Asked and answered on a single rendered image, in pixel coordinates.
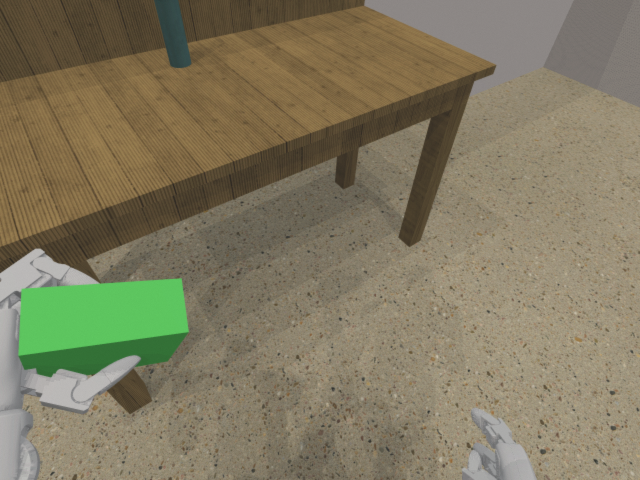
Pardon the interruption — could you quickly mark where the robot left hand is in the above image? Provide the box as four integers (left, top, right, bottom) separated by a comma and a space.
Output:
0, 249, 141, 414

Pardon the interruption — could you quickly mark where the sponge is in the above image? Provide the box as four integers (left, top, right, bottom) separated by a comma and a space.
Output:
18, 278, 189, 377

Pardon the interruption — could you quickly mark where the robot left forearm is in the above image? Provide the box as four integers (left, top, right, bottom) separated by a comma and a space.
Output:
0, 409, 40, 480

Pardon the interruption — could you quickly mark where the robot right hand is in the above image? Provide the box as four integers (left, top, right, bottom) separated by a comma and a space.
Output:
462, 408, 537, 480

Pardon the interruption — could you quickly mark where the table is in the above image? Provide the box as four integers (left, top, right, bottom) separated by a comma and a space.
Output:
0, 0, 496, 414

